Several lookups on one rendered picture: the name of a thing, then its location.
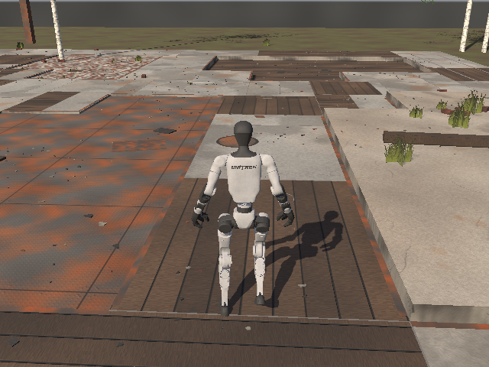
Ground left robot thigh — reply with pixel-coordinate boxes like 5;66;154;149
218;213;234;268

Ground robot left upper arm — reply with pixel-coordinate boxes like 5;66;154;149
204;154;228;196

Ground right robot thigh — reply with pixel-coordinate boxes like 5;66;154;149
253;213;270;258

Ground robot thigh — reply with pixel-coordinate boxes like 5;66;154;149
253;213;270;258
218;213;234;268

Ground robot right upper arm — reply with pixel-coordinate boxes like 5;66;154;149
260;154;283;196

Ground right robot hand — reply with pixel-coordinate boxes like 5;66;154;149
277;210;295;227

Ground robot right forearm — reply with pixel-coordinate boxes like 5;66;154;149
276;184;292;213

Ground robot left forearm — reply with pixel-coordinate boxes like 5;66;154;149
194;183;211;214

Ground left robot hand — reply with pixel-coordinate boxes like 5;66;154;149
191;211;209;229

